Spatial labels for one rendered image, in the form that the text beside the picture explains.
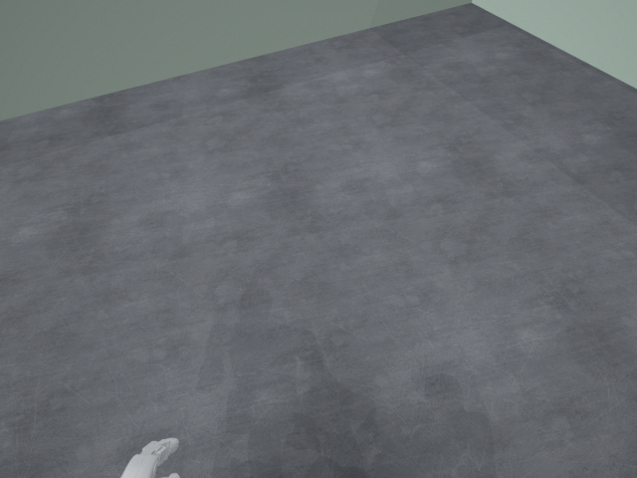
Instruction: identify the left robot hand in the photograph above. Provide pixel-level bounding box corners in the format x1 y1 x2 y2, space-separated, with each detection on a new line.
120 438 180 478

